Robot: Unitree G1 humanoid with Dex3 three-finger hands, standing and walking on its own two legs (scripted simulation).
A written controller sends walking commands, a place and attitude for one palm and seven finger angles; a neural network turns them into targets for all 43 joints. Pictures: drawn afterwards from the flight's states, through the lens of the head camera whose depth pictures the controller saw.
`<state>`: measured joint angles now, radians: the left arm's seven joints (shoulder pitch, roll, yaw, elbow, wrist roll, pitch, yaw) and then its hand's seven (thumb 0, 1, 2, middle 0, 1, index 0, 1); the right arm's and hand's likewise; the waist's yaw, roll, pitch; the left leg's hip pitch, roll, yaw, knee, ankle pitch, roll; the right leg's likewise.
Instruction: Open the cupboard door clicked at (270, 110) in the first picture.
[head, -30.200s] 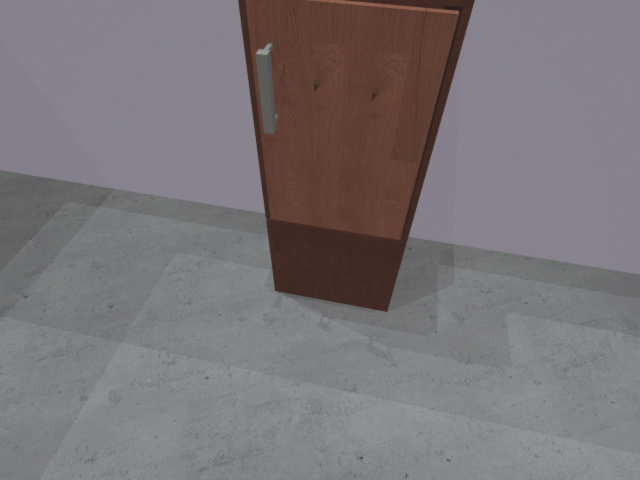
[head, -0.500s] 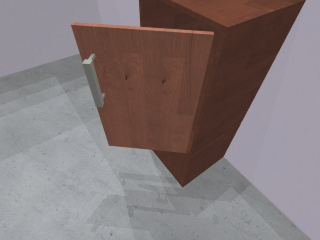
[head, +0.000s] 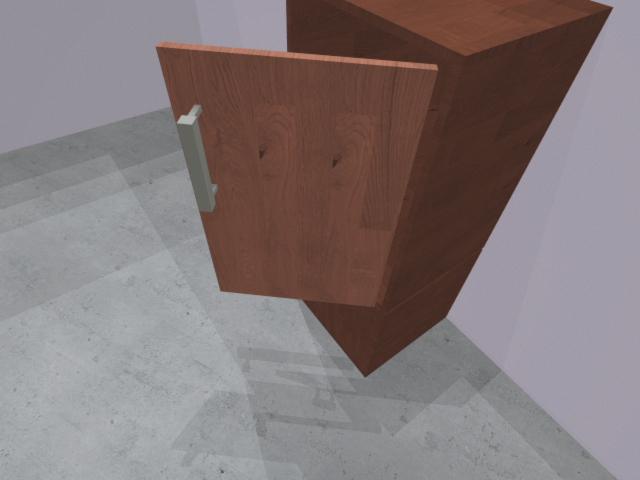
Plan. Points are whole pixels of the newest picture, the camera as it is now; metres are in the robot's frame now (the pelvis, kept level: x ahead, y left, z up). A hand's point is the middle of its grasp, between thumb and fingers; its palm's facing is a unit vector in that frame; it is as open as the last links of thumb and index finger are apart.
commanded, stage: look again from close up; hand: left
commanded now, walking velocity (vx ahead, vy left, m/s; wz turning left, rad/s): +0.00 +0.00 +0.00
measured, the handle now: (202, 160) +0.57 +0.23 +0.08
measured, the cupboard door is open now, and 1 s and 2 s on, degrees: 48 48 48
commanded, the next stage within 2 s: shuffle to correct the standing spot in 0.24 s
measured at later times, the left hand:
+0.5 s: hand out of the picture -0.05 +0.21 -0.18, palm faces +0.03 -0.98 -0.18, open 7.4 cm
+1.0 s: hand out of the picture +0.04 +0.23 -0.17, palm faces -0.04 -0.97 -0.23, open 7.4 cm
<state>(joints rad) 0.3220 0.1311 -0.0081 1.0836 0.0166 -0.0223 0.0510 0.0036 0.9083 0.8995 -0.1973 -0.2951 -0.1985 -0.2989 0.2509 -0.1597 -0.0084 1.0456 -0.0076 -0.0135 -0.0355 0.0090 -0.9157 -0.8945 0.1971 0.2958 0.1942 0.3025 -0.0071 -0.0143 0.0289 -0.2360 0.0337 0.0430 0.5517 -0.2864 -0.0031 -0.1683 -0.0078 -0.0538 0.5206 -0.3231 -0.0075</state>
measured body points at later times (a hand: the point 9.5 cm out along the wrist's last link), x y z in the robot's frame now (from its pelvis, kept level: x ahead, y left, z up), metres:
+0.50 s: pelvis -0.02 +0.03 +0.00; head -0.03 +0.05 +0.45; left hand -0.05 +0.26 -0.16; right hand -0.01 -0.20 -0.15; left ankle +0.01 +0.12 -0.73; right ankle -0.03 -0.11 -0.73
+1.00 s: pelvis +0.00 +0.05 +0.00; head +0.02 +0.05 +0.45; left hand +0.04 +0.28 -0.15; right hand +0.02 -0.18 -0.15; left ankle +0.01 +0.12 -0.73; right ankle -0.03 -0.11 -0.73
